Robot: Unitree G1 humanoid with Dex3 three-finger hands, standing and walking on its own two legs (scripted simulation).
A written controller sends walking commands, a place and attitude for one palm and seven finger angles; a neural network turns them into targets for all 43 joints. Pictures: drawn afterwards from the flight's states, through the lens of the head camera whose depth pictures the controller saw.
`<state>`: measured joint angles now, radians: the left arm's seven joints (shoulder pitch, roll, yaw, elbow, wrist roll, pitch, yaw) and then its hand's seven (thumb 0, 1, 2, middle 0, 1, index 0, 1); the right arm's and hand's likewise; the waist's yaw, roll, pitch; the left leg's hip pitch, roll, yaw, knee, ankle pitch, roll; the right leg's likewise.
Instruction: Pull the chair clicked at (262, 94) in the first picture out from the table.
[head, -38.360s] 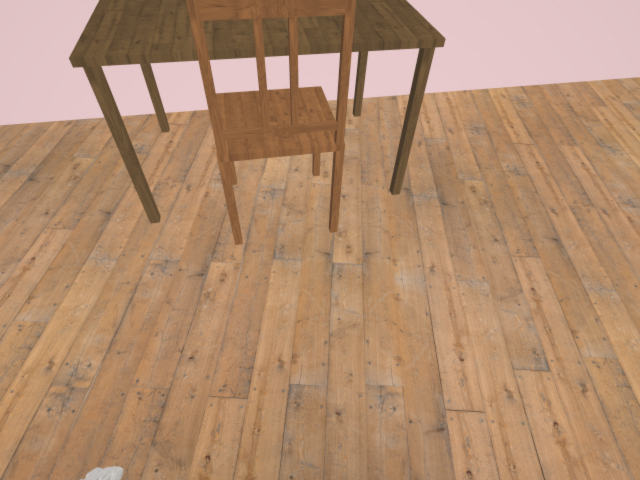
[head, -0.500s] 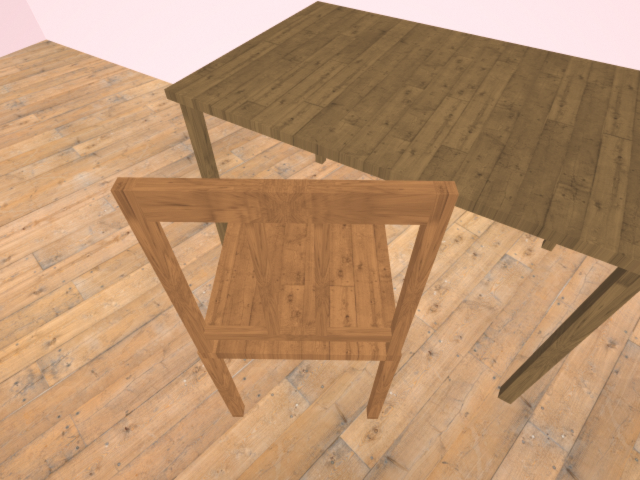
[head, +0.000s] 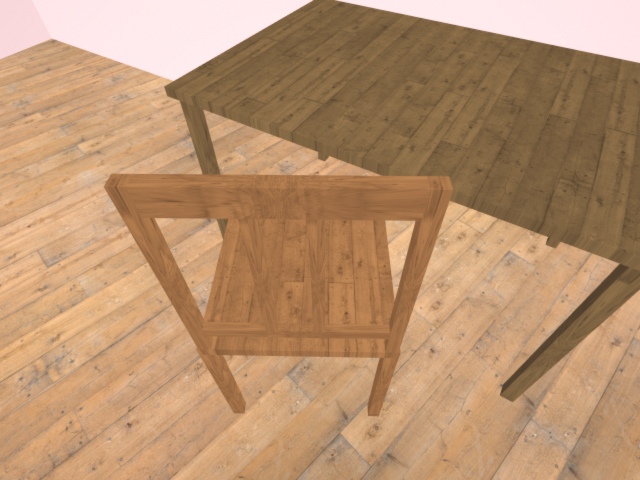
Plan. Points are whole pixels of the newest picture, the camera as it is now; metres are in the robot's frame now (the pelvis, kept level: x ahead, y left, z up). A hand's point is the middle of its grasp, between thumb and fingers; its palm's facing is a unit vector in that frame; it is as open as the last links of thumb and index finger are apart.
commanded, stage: look again from close up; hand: left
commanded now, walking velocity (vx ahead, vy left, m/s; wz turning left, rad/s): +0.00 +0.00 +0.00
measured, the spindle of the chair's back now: (262, 280) +0.43 +0.13 -0.07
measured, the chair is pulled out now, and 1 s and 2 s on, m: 0.20 0.20 0.20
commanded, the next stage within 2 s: none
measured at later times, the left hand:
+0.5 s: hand out of the picture +0.00 +0.22 -0.18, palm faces +0.04 -0.98 -0.19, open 7.3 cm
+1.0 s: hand out of the picture -0.02 +0.21 -0.18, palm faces +0.04 -0.99 -0.16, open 7.4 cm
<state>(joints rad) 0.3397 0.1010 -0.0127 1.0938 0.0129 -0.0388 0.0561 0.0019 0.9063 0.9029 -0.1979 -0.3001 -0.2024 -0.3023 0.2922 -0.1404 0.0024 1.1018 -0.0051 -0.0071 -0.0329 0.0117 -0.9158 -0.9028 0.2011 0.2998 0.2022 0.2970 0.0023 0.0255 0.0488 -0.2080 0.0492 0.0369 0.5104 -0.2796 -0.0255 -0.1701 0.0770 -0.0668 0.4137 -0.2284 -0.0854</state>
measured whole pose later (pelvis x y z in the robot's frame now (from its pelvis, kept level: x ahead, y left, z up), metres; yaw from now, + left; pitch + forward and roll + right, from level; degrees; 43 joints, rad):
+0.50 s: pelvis -0.01 +0.05 +0.00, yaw +1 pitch -1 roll +0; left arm 0.30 0.16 0.00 1.06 0.02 -0.01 0.03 0.00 0.91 0.90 -0.20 -0.30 -0.20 -0.30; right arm 0.31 -0.14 0.01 1.08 -0.02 -0.01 -0.02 0.01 -0.91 -0.90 0.20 0.30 0.20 0.30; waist 0.00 -0.01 0.02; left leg -0.19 -0.04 0.05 0.45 -0.24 0.05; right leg -0.21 -0.01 -0.05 0.48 -0.26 -0.02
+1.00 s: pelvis +0.00 +0.05 +0.00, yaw +0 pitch -2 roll +0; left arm 0.33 0.14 -0.02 1.11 0.02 -0.01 0.03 0.00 0.91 0.90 -0.20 -0.30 -0.20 -0.30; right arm 0.28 -0.15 0.01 1.13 -0.01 -0.02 -0.02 0.01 -0.92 -0.90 0.20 0.30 0.20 0.30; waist 0.01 -0.02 0.03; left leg -0.15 -0.05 0.06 0.41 -0.23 0.06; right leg -0.17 -0.01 -0.04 0.45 -0.25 -0.01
